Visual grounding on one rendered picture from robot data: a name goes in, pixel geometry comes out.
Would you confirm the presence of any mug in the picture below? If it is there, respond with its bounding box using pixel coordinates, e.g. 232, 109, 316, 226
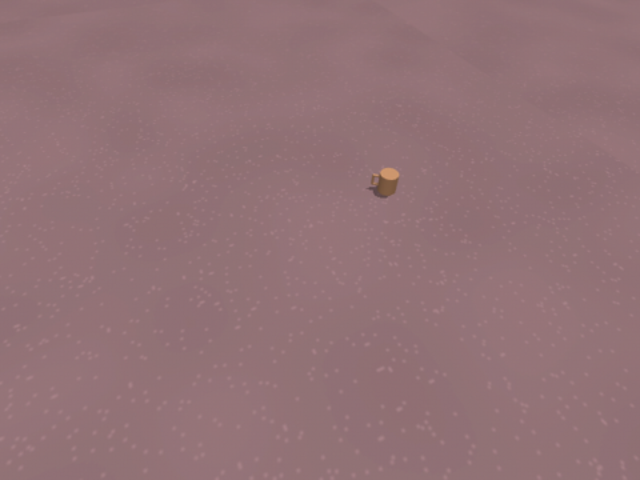
371, 168, 399, 196

